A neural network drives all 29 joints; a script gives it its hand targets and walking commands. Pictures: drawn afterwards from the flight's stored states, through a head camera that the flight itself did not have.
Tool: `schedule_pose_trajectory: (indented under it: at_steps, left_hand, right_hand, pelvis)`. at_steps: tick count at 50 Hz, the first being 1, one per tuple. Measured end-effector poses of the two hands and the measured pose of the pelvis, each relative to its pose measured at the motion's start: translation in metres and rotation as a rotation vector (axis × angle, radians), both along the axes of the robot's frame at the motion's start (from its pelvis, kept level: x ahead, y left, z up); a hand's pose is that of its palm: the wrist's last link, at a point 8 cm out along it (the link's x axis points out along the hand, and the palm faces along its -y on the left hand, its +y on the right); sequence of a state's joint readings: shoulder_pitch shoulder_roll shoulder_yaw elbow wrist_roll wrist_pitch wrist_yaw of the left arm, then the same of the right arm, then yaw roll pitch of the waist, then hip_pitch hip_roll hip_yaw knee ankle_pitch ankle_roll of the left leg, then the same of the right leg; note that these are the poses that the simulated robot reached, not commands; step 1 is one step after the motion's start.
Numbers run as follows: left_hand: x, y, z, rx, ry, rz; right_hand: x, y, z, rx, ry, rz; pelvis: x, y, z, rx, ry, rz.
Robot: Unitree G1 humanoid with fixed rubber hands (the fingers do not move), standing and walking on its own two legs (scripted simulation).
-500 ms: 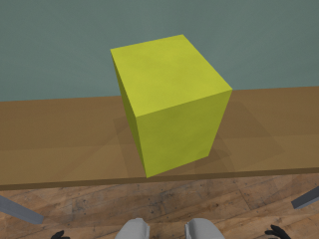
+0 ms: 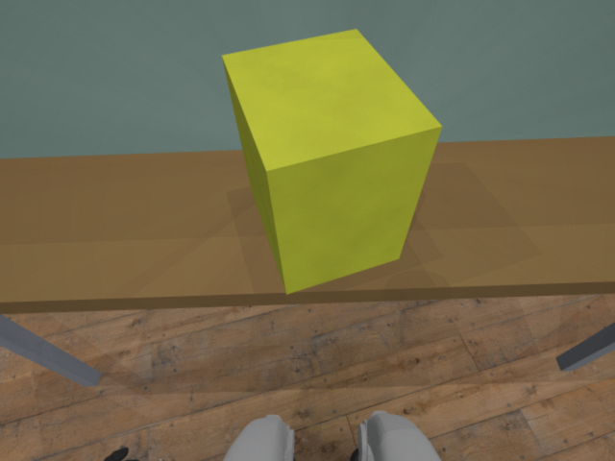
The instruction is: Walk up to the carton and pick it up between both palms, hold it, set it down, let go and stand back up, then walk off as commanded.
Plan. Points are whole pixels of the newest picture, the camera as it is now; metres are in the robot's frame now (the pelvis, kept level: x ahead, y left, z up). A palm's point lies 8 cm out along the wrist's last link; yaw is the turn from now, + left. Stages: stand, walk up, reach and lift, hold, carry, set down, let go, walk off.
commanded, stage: walk up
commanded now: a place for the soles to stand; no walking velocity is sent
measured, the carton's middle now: (319, 168) +0.50 +0.00 +0.06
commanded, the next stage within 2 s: reach and lift in 1.44 s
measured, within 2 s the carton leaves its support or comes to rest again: neither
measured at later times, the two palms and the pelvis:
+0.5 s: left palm out of the picture +0.09 +0.27 -0.10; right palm out of the picture +0.08 -0.35 -0.09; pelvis +0.01 -0.03 +0.01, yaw -2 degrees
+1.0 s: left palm out of the picture +0.11 +0.27 -0.10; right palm out of the picture +0.10 -0.34 -0.09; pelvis +0.01 -0.03 +0.01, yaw -2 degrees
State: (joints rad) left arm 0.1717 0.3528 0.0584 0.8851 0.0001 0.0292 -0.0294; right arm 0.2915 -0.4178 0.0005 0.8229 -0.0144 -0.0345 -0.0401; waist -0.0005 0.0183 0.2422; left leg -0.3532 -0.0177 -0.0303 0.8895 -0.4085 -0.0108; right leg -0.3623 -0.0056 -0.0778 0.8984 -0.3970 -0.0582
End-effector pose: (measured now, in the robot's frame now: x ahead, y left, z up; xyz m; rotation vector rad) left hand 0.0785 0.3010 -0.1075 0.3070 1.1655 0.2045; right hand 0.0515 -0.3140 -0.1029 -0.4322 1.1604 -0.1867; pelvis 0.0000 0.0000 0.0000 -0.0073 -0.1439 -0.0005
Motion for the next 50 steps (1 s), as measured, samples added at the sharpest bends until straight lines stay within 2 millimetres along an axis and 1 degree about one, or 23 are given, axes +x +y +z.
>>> schedule_pose_trajectory:
  at_steps: [3, 6, 9, 12, 16, 20, 25, 31, 34, 42, 46, 50]
  left_hand:
    - [0.001, 0.001, -0.006, -0.015, -0.010, -0.002]
    - [0.002, -0.002, -0.008, -0.024, -0.009, -0.010]
    - [0.004, -0.007, -0.009, -0.024, 0.004, -0.031]
    - [0.005, -0.015, -0.008, -0.013, 0.014, -0.041]
    - [0.004, -0.027, -0.001, 0.001, 0.021, -0.036]
    - [0.007, -0.032, 0.007, 0.024, 0.026, -0.034]
    - [0.013, -0.030, 0.010, 0.032, 0.037, -0.033]
    - [0.019, -0.021, -0.002, 0.014, 0.028, -0.025]
    - [0.023, -0.020, -0.003, 0.006, 0.009, -0.023]
    - [0.029, -0.033, 0.003, 0.007, -0.004, -0.050]
    - [0.027, -0.032, 0.006, 0.013, -0.007, -0.046]
    - [0.027, -0.027, 0.004, 0.006, -0.011, -0.046]
  right_hand:
    - [-0.015, 0.004, 0.002, -0.006, 0.015, -0.015]
    - [-0.019, 0.001, 0.005, -0.016, 0.016, -0.022]
    - [-0.014, -0.006, 0.006, -0.018, -0.008, -0.027]
    - [-0.006, -0.015, 0.002, -0.009, -0.029, -0.028]
    - [0.009, -0.028, 0.004, 0.003, -0.055, -0.018]
    - [0.021, -0.033, 0.006, 0.014, -0.058, -0.011]
    - [0.028, -0.032, 0.008, 0.013, -0.038, -0.008]
    - [0.037, -0.022, 0.010, -0.006, -0.046, 0.000]
    - [0.037, -0.019, 0.013, -0.010, -0.056, 0.001]
    - [0.044, -0.030, 0.013, 0.002, -0.099, -0.011]
    - [0.047, -0.029, 0.015, 0.005, -0.106, -0.006]
    - [0.044, -0.025, 0.016, -0.002, -0.103, -0.008]
  pelvis:
    - [-0.001, 0.004, -0.002, 0.015, -0.010, 0.002]
    - [-0.002, 0.002, -0.001, 0.016, -0.009, -0.004]
    - [-0.004, -0.004, -0.002, 0.023, -0.001, -0.020]
    - [-0.006, -0.014, -0.003, 0.034, 0.009, -0.031]
    - [-0.004, -0.029, 0.000, 0.034, 0.015, -0.031]
    - [0.000, -0.035, 0.006, 0.043, 0.034, -0.030]
    - [0.008, -0.035, 0.010, 0.042, 0.056, -0.028]
    - [0.014, -0.024, 0.005, 0.027, 0.051, -0.021]
    - [0.016, -0.022, 0.005, 0.024, 0.044, -0.017]
    - [0.013, -0.033, 0.006, 0.032, 0.044, -0.038]
    - [0.012, -0.032, 0.009, 0.034, 0.046, -0.035]
    - [0.011, -0.027, 0.008, 0.027, 0.043, -0.035]
